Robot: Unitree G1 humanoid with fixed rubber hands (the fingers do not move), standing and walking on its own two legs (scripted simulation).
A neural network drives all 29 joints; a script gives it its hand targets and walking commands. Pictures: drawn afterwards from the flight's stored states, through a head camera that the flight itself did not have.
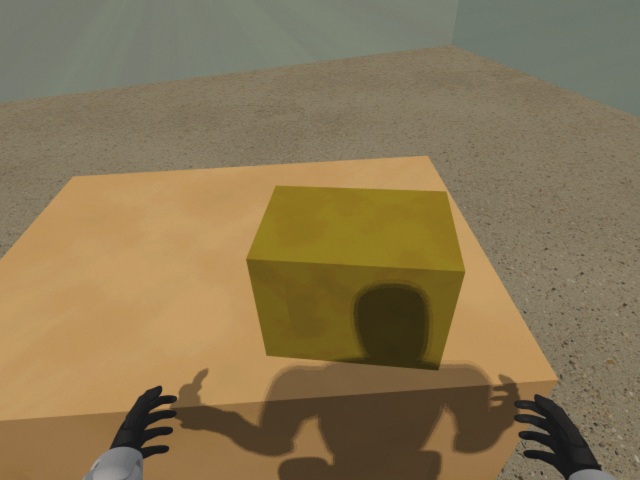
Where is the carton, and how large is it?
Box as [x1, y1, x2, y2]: [246, 186, 464, 370]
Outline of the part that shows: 275,186 246,258 266,355 437,370 464,274 463,263 446,191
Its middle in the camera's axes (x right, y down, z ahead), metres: +0.06 +0.06 +0.68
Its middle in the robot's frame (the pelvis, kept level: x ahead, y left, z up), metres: +0.47 -0.03 +0.00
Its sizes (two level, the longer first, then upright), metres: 0.298 0.197 0.232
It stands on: a pedestal, 0.65 m high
